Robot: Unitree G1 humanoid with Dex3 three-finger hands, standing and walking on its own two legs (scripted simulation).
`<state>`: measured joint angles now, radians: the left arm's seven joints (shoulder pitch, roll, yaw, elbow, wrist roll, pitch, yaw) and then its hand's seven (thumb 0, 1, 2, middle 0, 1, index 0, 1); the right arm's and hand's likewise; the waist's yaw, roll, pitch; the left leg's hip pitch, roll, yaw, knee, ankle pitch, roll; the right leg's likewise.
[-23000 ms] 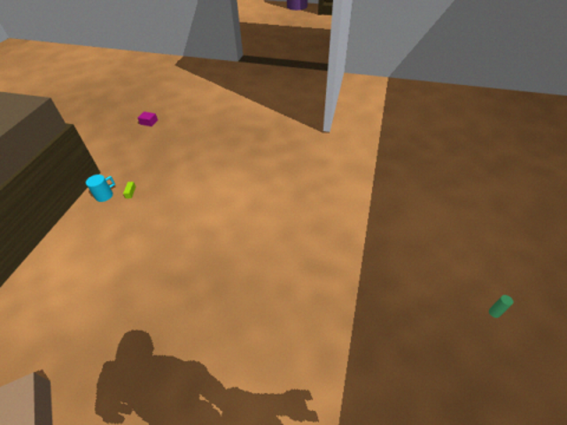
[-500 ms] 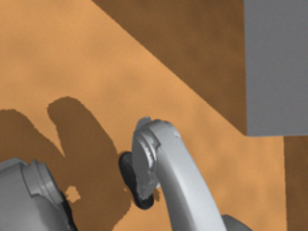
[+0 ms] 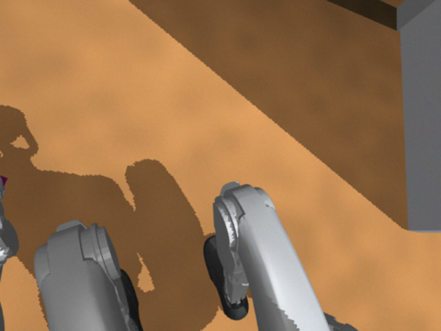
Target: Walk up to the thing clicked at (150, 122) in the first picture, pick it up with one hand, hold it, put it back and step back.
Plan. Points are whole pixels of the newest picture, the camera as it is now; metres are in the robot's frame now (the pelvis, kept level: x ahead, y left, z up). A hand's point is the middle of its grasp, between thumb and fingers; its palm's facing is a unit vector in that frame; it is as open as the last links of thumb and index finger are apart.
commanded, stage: lift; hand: left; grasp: from above
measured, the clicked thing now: out of the picture +0.42 +0.37 -0.20
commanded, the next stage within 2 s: hold in 1.70 s
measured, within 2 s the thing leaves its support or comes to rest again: neither
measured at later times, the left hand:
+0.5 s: hand out of the picture +0.37 +0.38 -0.06, palm faces -0.02 -0.43 -0.90, open 10.9 cm
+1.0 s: hand out of the picture +0.34 +0.31 +0.13, palm faces -0.08 -0.43 -0.90, open 10.9 cm
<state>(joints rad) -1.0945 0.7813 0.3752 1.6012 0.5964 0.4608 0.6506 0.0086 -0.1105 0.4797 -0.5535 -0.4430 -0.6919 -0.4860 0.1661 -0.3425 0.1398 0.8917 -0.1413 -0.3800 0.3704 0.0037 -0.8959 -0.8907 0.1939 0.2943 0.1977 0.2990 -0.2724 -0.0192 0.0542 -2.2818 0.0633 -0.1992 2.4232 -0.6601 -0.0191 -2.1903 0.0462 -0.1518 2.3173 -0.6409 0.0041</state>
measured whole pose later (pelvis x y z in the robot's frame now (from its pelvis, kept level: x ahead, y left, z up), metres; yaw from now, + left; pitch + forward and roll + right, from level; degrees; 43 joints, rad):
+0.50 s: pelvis +0.00 +0.00 +0.05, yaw +5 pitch +33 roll -5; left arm -0.96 0.59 0.31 1.40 0.57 0.55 0.53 0.01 -0.11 0.41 -0.62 -0.35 -0.75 -0.40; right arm 0.16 -0.31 -0.02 0.92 -0.08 -0.28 0.30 0.01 -0.91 -0.90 0.19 0.29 0.20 0.30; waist -0.16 0.05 -0.15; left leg -2.18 0.06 -0.10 2.24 -0.65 -0.01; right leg -2.12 0.03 -0.07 2.20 -0.66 0.00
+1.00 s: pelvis +0.02 -0.02 +0.22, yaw +8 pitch +28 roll -1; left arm -0.67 0.33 0.07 1.03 0.50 0.74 0.47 -0.01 -0.10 0.40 -0.61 -0.31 -0.74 -0.39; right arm 0.13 -0.28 0.01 0.89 0.00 -0.20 0.08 0.01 -0.91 -0.90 0.20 0.29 0.20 0.30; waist -0.10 0.04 -0.25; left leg -1.60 0.07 -0.05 1.68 -0.58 -0.04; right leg -1.57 0.03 -0.05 1.67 -0.60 -0.03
